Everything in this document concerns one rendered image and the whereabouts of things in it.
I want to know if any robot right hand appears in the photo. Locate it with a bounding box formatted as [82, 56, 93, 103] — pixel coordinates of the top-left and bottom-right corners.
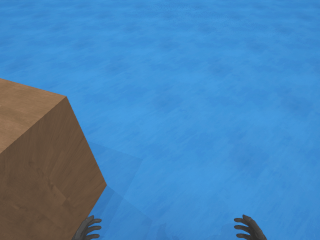
[234, 214, 267, 240]

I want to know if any pedestal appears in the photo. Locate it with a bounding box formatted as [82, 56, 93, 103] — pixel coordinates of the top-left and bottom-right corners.
[0, 78, 107, 240]

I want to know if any robot left hand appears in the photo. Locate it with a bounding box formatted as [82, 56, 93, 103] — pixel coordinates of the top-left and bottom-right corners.
[71, 215, 102, 240]

